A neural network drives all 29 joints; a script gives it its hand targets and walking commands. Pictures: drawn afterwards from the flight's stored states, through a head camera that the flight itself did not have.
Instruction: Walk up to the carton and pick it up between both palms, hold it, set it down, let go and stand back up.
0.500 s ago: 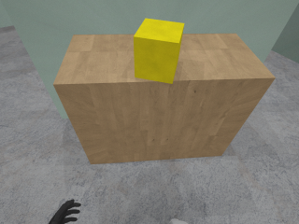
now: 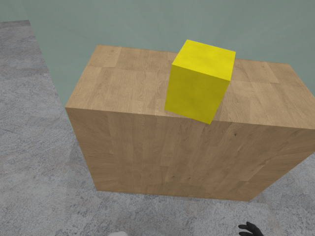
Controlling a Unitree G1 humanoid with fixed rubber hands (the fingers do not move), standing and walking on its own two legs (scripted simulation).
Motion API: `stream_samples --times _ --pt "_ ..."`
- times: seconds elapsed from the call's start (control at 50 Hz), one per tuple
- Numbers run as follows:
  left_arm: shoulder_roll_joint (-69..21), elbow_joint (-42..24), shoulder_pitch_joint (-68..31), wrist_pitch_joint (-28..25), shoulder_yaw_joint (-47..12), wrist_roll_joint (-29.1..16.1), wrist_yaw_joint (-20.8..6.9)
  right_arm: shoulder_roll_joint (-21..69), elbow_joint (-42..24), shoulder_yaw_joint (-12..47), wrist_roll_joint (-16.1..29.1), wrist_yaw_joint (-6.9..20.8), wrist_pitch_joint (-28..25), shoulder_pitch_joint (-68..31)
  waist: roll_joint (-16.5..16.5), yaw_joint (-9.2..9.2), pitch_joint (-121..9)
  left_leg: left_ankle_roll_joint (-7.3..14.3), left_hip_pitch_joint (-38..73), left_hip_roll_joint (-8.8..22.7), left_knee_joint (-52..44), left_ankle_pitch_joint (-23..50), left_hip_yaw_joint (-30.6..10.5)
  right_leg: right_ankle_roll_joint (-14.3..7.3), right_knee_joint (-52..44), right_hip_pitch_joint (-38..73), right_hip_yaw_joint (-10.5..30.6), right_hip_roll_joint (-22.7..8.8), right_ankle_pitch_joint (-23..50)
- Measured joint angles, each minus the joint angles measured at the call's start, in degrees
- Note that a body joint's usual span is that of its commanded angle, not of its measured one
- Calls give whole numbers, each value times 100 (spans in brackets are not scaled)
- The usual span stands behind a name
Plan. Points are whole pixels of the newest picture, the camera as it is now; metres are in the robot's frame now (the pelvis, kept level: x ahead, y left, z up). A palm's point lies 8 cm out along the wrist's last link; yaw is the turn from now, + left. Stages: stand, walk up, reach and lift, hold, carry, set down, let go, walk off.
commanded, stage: walk up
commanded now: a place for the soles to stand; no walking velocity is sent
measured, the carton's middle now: (198, 81) +0.60 -0.09 +0.09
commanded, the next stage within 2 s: stand in 1.64 s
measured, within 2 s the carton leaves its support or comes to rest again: neither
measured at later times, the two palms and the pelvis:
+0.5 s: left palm (92, 189) +0.25 +0.20 -0.08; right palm out of the picture +0.19 -0.32 -0.11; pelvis +0.12 -0.05 +0.00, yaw +0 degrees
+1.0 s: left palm (85, 189) +0.25 +0.22 -0.07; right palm (262, 187) +0.30 -0.30 -0.06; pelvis +0.15 -0.05 +0.02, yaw +2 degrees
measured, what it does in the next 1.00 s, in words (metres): walks ahead: right foot, then left foot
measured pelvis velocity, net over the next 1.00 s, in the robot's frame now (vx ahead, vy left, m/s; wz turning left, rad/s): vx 0.15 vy -0.05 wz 0.04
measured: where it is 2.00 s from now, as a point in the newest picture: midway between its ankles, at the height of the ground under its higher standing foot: outside the picture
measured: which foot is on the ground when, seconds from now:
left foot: down 0.00-0.36, up 0.38-0.58, down 0.60-1.00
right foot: up 0.00-0.32, down 0.34-1.00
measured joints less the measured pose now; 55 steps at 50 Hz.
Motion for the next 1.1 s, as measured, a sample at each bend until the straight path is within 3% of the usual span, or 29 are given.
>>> stream_samples --times 0.04,0.1,0.2,0.3,0.34,0.38,0.44,0.48,0.56,0.62,0.68,0.8,1.1 --pt "4 -61 -143 70 -29 20 6 -5 73 14 16 -75 12 141 -54 -151 47 -17 231 34 -156 -36 -3 49 776 -408 -22 79 170" --pt "65 -207 -400 62 7 0 -15 -26 201 26 -6 -114 1 416 -159 -336 79 -41 602 68 -572 11 25 132 946 -908 -43 17 542" --pt "98 -383 -853 51 68 -28 -128 -123 431 9 -3 -108 -66 776 -195 -536 94 -131 1037 128 -1070 30 57 237 -170 -1286 35 -225 1122" --pt "-54 -459 -1228 -34 27 -69 -113 -245 417 15 68 -57 4 915 -21 -663 169 -329 1159 220 -847 -309 35 170 -1773 -905 26 -315 1935" --pt "-91 -483 -1271 -104 -1 -78 -63 -286 351 58 104 -29 78 942 65 -647 153 -427 1074 281 -403 -647 0 126 -2349 -496 -39 -235 2282" --pt "-220 -430 -1354 -137 -39 -64 14 -344 315 79 144 -15 165 793 380 -587 262 -348 855 461 295 -961 -205 141 -2122 -477 -154 -39 1866" --pt "-323 -446 -1371 -51 -125 -162 133 -310 236 134 150 -76 380 579 570 -450 299 -299 396 245 1486 -1639 -453 86 -1872 -464 -231 -29 1645" --pt "-350 -445 -1322 -1 -158 -182 191 -293 207 141 136 -103 456 420 653 -322 255 -305 185 137 1748 -1743 -436 66 -1933 -409 -265 -48 1646" --pt "-250 -424 -1189 66 -160 -159 221 -240 172 118 167 -92 435 135 666 -156 170 -308 206 66 835 -1429 -285 94 -2004 -367 -327 -101 1633" --pt "-95 -366 -1152 113 -124 -207 192 -171 191 105 166 -35 364 -12 475 -124 183 -159 459 -62 -32 -214 -223 172 -1802 -409 -312 -217 1504" --pt "-43 -283 -1040 150 -94 -309 156 -148 238 126 210 8 360 -64 279 -157 20 -93 515 -146 -148 -358 -213 158 -1860 -371 -202 -219 1289" --pt "-52 -198 -965 -30 -173 -267 146 -213 244 158 317 88 328 -266 179 -143 -144 -132 696 -151 -574 -260 -312 228 -2410 -105 -233 -166 1666" --pt "-62 -251 -1020 -78 -216 -280 123 -175 320 239 312 156 353 -424 392 -199 -297 -136 878 -172 -895 -144 -396 225 -2719 113 -321 -185 1726"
